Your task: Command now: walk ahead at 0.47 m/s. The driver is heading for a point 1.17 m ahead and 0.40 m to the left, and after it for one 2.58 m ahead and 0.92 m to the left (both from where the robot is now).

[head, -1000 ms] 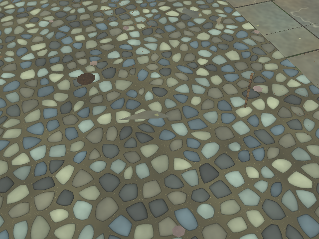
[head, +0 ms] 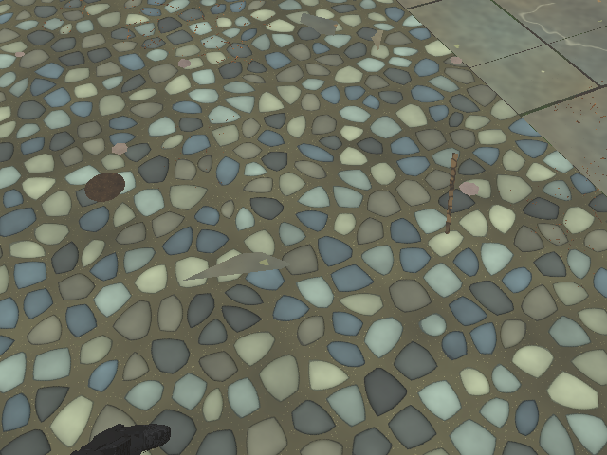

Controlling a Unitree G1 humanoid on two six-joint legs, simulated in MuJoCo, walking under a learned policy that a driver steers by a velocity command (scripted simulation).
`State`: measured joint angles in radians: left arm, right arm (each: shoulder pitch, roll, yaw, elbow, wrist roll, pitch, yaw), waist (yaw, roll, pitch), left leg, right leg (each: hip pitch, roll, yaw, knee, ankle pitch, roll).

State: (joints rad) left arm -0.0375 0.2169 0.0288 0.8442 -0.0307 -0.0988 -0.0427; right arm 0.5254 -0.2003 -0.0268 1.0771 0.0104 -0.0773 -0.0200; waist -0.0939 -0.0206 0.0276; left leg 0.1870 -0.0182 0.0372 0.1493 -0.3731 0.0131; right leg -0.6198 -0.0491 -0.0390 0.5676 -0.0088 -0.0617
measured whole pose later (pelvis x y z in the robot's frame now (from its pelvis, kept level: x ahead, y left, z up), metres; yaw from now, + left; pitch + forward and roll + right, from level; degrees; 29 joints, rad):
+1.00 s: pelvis +0.58 +0.06 +0.02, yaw +19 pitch +3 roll +0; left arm 0.02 0.27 0.05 0.78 0.00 -0.11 0.00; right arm 0.35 -0.26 -0.07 0.81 0.02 -0.06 -0.01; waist -0.07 -0.04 0.02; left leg -0.11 -0.11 -0.13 0.33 -0.25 0.08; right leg -0.64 -0.06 0.10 0.56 0.07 0.04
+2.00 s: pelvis +1.02 +0.35 +0.02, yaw +49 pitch +1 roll +1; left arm 0.12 0.29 0.04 0.76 -0.01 -0.08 -0.02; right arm 0.31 -0.27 -0.05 0.71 0.00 -0.07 0.01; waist -0.05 -0.05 0.02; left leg -0.07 -0.10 -0.04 0.28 -0.23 0.08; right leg -0.69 -0.12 0.03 0.71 0.08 0.03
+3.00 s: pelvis +1.48 +0.68 +0.02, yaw +16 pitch +2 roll +2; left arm 0.16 0.32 0.07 0.63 -0.02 -0.02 -0.02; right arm 0.34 -0.28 -0.07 0.81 -0.01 -0.09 0.00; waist -0.08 -0.05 0.03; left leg -0.06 -0.01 0.13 0.27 -0.25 0.01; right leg -0.70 -0.10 0.06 0.91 -0.11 0.02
